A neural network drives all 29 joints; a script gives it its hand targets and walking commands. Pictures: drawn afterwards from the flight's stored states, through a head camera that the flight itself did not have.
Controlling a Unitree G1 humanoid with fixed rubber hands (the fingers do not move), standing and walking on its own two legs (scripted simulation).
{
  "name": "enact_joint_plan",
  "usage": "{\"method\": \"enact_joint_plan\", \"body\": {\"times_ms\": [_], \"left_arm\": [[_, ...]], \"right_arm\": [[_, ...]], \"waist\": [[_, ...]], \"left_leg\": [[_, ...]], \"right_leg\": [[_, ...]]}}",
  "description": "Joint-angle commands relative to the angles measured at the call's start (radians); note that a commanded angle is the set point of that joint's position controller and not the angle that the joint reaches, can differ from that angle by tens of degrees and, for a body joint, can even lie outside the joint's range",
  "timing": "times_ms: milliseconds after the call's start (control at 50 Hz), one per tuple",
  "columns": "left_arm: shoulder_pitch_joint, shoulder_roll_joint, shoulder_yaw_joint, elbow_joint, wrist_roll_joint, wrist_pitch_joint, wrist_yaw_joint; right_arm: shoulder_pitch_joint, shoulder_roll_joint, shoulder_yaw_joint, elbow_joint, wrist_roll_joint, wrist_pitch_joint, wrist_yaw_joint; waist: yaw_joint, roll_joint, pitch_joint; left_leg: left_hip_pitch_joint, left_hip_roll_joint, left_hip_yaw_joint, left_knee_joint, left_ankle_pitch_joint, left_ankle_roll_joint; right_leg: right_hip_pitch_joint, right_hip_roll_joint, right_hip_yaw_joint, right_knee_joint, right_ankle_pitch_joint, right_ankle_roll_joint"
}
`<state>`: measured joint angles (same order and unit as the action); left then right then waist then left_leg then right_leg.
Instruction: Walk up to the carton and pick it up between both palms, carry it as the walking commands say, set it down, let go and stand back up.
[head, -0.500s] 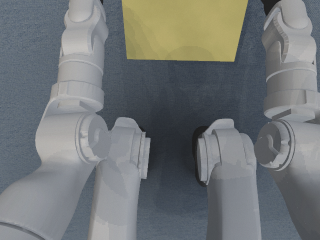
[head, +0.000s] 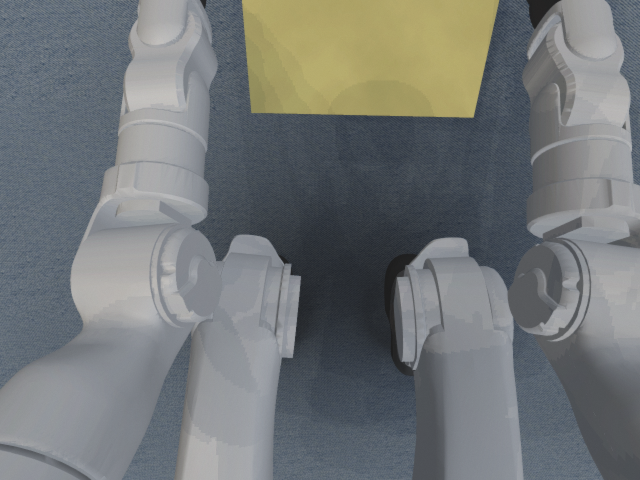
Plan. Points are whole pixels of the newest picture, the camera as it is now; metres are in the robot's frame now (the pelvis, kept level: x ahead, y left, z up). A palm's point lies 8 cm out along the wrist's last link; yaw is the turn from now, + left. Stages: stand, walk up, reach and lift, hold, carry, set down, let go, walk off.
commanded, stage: set down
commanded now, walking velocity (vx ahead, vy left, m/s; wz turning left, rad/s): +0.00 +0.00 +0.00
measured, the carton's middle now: out of the picture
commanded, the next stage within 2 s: none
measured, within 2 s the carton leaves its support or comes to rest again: rests again in 0.28 s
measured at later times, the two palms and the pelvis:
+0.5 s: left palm (182, 77) +0.46 +0.17 -0.23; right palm (539, 79) +0.46 -0.19 -0.23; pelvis -0.01 +0.00 -0.01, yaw +0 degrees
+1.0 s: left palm (148, 48) +0.48 +0.18 -0.18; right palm (580, 50) +0.48 -0.21 -0.19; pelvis -0.03 +0.00 -0.01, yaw +0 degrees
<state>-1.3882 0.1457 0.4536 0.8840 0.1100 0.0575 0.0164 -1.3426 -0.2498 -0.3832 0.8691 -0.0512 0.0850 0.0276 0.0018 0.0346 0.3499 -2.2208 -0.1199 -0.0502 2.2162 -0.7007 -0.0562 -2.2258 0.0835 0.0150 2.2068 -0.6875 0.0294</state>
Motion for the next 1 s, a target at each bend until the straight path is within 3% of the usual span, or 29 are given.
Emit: {"method": "enact_joint_plan", "body": {"times_ms": [0, 140, 200, 300, 340, 440, 560, 660, 720, 800, 860, 920, 980], "left_arm": [[0.05, -0.605, -0.27, 0.268, 0.038, 0.086, -0.136], [0.072, -0.409, -0.25, 0.252, 0.024, 0.042, -0.083], [0.05, -0.322, -0.257, 0.227, -0.011, 0.006, -0.045], [-0.008, 0.055, -0.26, 0.073, -0.134, -0.086, 0.08], [-0.022, 0.159, -0.271, 0.018, -0.192, -0.1, 0.109], [-0.118, 0.194, -0.342, -0.021, -0.28, -0.085, 0.108], [-0.184, 0.267, -0.332, -0.059, -0.283, -0.063, 0.099], [-0.173, 0.278, -0.33, -0.045, -0.282, -0.053, 0.093], [-0.156, 0.281, -0.316, -0.157, -0.274, -0.049, 0.103], [-0.09, 0.271, -0.32, -0.329, -0.287, -0.016, 0.127], [-0.07, 0.253, -0.333, -0.387, -0.312, 0.043, 0.138], [-0.122, 0.277, -0.338, -0.508, -0.35, 0.107, 0.151], [-0.118, 0.305, -0.33, -0.618, -0.351, 0.158, 0.165]], "right_arm": [[-0.075, 0.574, 0.274, 0.227, -0.041, 0.045, 0.142], [-0.039, 0.39, 0.241, 0.252, -0.028, 0.004, 0.085], [-0.063, 0.304, 0.252, 0.213, 0.007, -0.031, 0.047], [-0.072, -0.061, 0.218, 0.08, 0.115, -0.121, -0.08], [-0.08, -0.16, 0.196, 0.047, 0.162, -0.133, -0.103], [-0.178, -0.233, 0.238, 0.009, 0.229, -0.126, -0.093], [-0.244, -0.303, 0.212, 0.027, 0.219, -0.108, -0.081], [-0.222, -0.307, 0.205, 0.059, 0.208, -0.094, -0.08], [-0.202, -0.31, 0.196, -0.037, 0.211, -0.089, -0.09], [-0.169, -0.322, 0.199, -0.247, 0.232, -0.066, -0.113], [-0.185, -0.336, 0.203, -0.361, 0.239, -0.018, -0.124], [-0.236, -0.336, 0.228, -0.495, 0.273, 0.058, -0.126], [-0.225, -0.363, 0.197, -0.575, 0.254, 0.111, -0.13]], "waist": [[-0.024, -0.028, -0.851], [-0.028, -0.036, -0.889], [-0.027, -0.035, -0.95], [-0.047, -0.032, -1.163], [-0.054, -0.037, -1.242], [-0.054, -0.022, -1.22], [-0.059, -0.021, -1.144], [-0.061, -0.013, -1.149], [-0.061, -0.012, -1.375], [-0.061, -0.036, -1.743], [-0.059, -0.061, -1.891], [-0.033, -0.069, -2.076], [-0.044, -0.06, -2.062]], "left_leg": [[0.357, -0.008, 0.095, -0.137, 0.491, 0.01], [0.386, 0.003, 0.091, -0.131, 0.522, 0.002], [0.421, 0.005, 0.085, -0.116, 0.577, 0.002], [0.517, 0.011, 0.076, -0.08, 0.746, -0.003], [0.556, 0.023, 0.072, -0.072, 0.802, 0.0], [0.527, 0.049, 0.056, -0.079, 0.732, 0.013], [0.473, 0.071, 0.057, -0.101, 0.587, 0.016], [0.486, 0.077, 0.068, -0.103, 0.547, 0.011], [0.597, 0.067, 0.087, -0.1, 0.616, 0.006], [0.777, 0.051, 0.113, -0.123, 0.702, 0.004], [0.849, 0.041, 0.126, -0.163, 0.649, 0.007], [0.945, 0.032, 0.145, -0.194, 0.606, 0.015], [0.966, 0.023, 0.15, -0.231, 0.607, 0.009]], "right_leg": [[0.389, 0.022, -0.026, -0.146, 0.525, -0.004], [0.408, 0.011, -0.025, -0.138, 0.556, 0.005], [0.434, 0.007, -0.023, -0.125, 0.606, 0.006], [0.537, 0.002, -0.017, -0.092, 0.778, 0.005], [0.56, 0.001, -0.011, -0.085, 0.812, 0.006], [0.527, -0.019, -0.001, -0.087, 0.748, -0.007], [0.497, -0.042, -0.003, -0.093, 0.615, -0.009], [0.502, -0.051, -0.011, -0.099, 0.571, -0.006], [0.637, -0.038, -0.021, -0.105, 0.649, -0.001], [0.879, -0.013, -0.049, -0.128, 0.757, 0.008], [0.999, -0.01, -0.07, -0.164, 0.703, 0.009], [1.126, -0.012, -0.079, -0.191, 0.663, 0.005], [1.144, 0.001, -0.085, -0.22, 0.665, 0.006]]}}
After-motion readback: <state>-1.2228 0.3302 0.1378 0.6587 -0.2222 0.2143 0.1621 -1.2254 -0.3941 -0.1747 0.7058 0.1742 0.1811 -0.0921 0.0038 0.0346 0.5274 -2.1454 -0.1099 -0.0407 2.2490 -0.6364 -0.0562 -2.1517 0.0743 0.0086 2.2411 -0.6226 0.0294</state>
